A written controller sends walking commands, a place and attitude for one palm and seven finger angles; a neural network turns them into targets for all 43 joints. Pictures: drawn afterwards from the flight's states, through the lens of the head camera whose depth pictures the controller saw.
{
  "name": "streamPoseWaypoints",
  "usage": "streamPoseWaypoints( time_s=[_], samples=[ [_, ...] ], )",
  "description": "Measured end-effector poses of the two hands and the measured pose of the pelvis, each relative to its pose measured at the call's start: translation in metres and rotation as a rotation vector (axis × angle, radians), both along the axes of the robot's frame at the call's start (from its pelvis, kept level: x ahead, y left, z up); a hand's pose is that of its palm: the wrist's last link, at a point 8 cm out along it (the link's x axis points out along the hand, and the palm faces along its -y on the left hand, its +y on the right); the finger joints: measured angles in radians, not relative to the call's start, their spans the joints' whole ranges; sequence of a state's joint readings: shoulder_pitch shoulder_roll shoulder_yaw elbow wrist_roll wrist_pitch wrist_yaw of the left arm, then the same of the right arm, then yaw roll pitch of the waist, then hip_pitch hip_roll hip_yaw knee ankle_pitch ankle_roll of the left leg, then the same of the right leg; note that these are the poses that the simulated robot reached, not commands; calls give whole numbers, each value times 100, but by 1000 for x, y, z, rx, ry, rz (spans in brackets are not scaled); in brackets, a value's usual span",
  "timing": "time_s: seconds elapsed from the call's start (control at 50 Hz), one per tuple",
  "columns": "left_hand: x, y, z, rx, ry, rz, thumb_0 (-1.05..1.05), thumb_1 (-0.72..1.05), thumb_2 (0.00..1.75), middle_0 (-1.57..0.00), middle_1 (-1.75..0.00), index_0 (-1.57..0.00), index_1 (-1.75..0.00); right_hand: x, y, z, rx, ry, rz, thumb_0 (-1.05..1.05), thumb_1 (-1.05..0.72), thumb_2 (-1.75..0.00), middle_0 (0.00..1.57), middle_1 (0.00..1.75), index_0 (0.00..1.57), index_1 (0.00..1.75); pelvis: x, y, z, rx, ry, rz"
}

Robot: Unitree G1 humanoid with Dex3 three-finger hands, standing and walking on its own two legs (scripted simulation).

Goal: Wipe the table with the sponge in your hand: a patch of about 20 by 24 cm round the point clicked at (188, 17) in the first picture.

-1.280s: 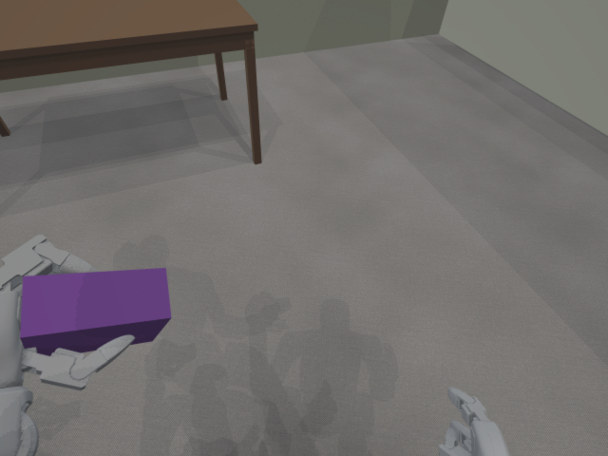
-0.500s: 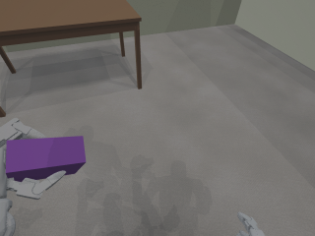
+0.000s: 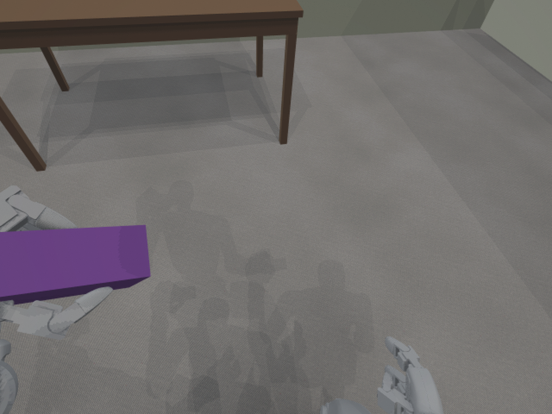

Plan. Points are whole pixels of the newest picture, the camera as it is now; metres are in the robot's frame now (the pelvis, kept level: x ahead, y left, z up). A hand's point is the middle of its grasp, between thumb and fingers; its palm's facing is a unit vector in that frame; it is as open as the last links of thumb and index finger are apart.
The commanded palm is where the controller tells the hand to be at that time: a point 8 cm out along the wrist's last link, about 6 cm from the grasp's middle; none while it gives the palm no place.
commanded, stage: walk to a spot facing it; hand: left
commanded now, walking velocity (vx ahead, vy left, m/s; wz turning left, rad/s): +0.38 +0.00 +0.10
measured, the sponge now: (96, 263) +0.23 +0.21 +0.17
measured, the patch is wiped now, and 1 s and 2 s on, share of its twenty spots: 0.00 0.00 0.00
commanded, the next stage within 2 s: none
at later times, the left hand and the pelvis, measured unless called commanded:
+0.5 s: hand (160, 161) +0.37 +0.18 +0.18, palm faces +0.41 -0.75 -0.51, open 9.4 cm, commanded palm +0.30 +0.23 +0.18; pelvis +0.17 -0.07 +0.00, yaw +6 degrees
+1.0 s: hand (151, 73) +0.52 +0.23 +0.21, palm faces +0.50 -0.74 -0.46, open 9.4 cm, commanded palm +0.47 +0.27 +0.18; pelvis +0.34 -0.03 +0.01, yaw +7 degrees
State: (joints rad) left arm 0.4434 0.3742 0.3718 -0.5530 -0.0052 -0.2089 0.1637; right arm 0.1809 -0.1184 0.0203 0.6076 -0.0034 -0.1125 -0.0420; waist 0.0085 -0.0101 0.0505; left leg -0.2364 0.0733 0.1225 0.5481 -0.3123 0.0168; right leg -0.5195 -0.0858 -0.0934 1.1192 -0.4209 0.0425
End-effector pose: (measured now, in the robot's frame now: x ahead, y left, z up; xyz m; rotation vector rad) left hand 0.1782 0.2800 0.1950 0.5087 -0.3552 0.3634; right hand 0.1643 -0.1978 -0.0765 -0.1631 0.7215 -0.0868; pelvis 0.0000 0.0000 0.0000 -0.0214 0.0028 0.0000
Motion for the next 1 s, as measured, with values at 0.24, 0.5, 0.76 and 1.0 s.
streamPoseWaypoints(
  time_s=[0.24, 0.5, 0.76, 1.0],
  samples=[
    [78, -40, -14, 66, 99, 76, 0, -43, 98, -82, -133, -82, -133, 77, -48, -44, 31, 83, 18, 1, -90, -90, 20, 30, 20, 30, 90, -47, -18, 13, -16, 50],
    [149, -64, 6, 80, 108, 54, 0, -43, 98, -82, -134, -82, -133, 170, -117, -10, -112, 127, 7, 2, -91, -90, 20, 30, 19, 30, 170, -66, 5, 56, 6, 96],
    [241, -10, -18, 4, 9, 139, 0, -43, 98, -83, -134, -82, -134, 288, -50, -22, -85, 52, 38, 1, -91, -90, 20, 30, 19, 30, 276, -26, -20, 69, -19, 92],
    [299, -15, 27, 84, -23, 89, 0, -43, 98, -83, -134, -82, -134, 361, 4, -2, 49, 33, 138, 1, -91, -90, 20, 30, 20, 30, 345, -28, 6, -16, 9, 126]
  ],
)
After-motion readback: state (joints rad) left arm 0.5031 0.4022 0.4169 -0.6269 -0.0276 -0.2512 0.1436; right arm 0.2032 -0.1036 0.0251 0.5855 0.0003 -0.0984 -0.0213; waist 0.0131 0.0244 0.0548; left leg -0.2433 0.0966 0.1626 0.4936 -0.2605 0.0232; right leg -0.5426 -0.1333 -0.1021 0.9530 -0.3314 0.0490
